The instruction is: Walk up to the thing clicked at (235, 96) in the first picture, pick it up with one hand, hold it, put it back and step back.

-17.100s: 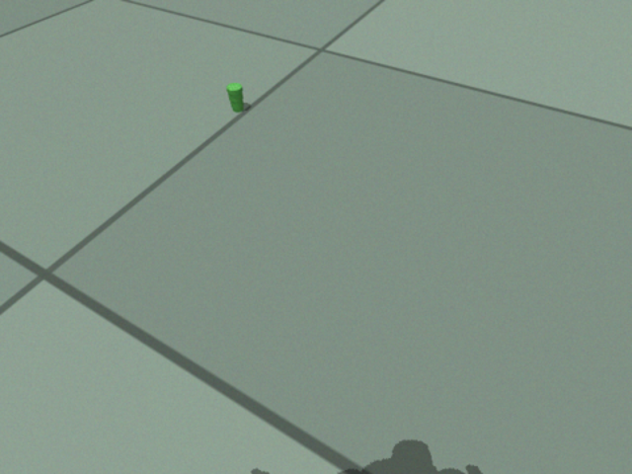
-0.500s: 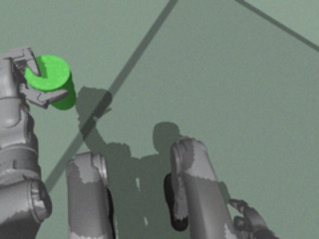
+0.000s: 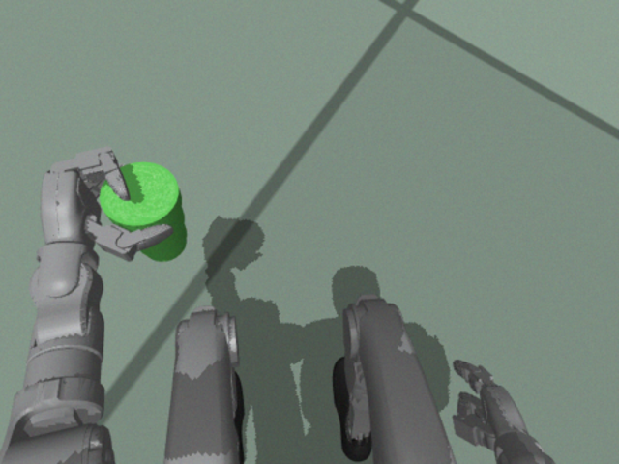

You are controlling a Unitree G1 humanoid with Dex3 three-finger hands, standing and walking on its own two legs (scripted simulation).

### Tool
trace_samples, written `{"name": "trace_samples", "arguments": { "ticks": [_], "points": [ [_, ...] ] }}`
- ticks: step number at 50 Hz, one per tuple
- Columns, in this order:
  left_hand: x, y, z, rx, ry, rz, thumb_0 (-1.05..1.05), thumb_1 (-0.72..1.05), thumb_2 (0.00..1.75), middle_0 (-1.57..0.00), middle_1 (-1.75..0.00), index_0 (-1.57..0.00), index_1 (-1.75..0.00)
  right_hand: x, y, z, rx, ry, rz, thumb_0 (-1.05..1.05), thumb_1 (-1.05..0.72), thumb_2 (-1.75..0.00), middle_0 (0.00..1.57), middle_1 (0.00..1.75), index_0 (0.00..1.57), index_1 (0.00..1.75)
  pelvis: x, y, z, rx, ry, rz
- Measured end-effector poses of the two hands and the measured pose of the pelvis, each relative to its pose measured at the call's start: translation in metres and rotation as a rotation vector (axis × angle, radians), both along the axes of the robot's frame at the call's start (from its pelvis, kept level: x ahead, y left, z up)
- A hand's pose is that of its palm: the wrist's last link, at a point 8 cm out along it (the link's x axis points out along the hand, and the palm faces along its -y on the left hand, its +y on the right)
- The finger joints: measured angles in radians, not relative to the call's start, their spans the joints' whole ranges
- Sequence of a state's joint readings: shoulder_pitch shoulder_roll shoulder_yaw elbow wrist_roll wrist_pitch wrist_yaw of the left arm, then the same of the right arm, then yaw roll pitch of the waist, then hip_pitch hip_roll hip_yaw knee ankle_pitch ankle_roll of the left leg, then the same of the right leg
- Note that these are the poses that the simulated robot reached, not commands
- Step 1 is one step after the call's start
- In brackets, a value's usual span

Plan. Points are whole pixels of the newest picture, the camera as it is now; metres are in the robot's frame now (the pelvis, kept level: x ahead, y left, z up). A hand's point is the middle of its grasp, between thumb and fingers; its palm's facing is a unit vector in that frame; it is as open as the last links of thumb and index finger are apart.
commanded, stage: lift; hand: left
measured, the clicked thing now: (153, 220) +0.43 +0.19 -0.09
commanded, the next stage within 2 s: hold in 1.40 s
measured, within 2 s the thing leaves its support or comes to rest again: neither
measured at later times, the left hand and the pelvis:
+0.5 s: hand (26, 131) +0.40 +0.21 +0.16, palm faces +0.12 -0.99 -0.05, open 7.6 cm; pelvis +0.03 +0.00 +0.15, yaw +2 degrees
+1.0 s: hand out of the picture +0.38 +0.20 +0.25, palm faces +0.10 -0.99 -0.04, open 7.5 cm; pelvis +0.05 +0.00 +0.23, yaw +3 degrees
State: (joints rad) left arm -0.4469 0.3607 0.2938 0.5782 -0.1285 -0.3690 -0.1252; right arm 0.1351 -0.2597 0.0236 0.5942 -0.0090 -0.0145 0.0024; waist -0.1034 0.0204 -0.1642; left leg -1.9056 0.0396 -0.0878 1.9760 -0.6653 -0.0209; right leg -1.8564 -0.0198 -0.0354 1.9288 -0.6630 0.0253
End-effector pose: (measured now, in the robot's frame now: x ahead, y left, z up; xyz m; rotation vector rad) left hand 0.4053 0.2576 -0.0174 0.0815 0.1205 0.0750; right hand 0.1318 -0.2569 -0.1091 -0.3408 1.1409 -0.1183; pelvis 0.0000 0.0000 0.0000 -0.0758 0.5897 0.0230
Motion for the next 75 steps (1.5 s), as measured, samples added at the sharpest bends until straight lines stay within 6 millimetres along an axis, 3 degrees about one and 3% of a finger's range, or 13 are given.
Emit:
{"name": "trace_samples", "arguments": {
  "ticks": [17, 25, 32, 49, 75],
  "points": [
    [-0.019, 0.000, 0.142, -0.008, -0.007, 0.039, -0.01, -0.47, 0.96, -0.53, -1.09, -1.22, -1.43, 0.038, 0.017, 0.112, 0.046, -0.116, -0.020, 0.01, -0.91, -0.90, 0.20, 0.30, 0.20, 0.30, 0.027, 0.004, 0.110, 0.011, -0.109, 0.017],
    [-0.030, 0.000, 0.185, -0.033, -0.006, 0.051, -0.02, -0.47, 0.95, -0.54, -1.09, -1.22, -1.43, 0.043, 0.019, 0.164, 0.033, -0.152, -0.010, 0.01, -0.90, -0.90, 0.20, 0.30, 0.20, 0.30, 0.034, 0.004, 0.154, 0.016, -0.187, 0.028],
    [-0.040, 0.001, 0.216, -0.020, -0.004, 0.031, -0.02, -0.49, 0.95, -0.55, -1.10, -1.26, -1.44, 0.044, 0.019, 0.196, 0.025, -0.169, 0.003, 0.01, -0.91, -0.90, 0.20, 0.30, 0.20, 0.30, 0.036, 0.005, 0.182, 0.021, -0.245, 0.036],
    [-0.051, -0.003, 0.266, -0.043, -0.019, 0.030, -0.02, -0.54, 0.94, -0.59, -1.12, -1.31, -1.47, 0.050, 0.028, 0.238, 0.054, -0.199, 0.025, 0.01, -0.92, -0.90, 0.20, 0.30, 0.20, 0.30, 0.045, 0.004, 0.226, 0.041, -0.349, 0.042],
    [-0.044, -0.017, 0.299, -0.067, -0.024, 0.010, -0.02, -0.52, 0.94, -0.58, -1.11, -1.29, -1.45, 0.063, 0.016, 0.268, 0.042, -0.206, -0.004, 0.01, -0.91, -0.90, 0.20, 0.30, 0.20, 0.30, 0.068, -0.003, 0.256, 0.059, -0.428, 0.037]
  ]
}}
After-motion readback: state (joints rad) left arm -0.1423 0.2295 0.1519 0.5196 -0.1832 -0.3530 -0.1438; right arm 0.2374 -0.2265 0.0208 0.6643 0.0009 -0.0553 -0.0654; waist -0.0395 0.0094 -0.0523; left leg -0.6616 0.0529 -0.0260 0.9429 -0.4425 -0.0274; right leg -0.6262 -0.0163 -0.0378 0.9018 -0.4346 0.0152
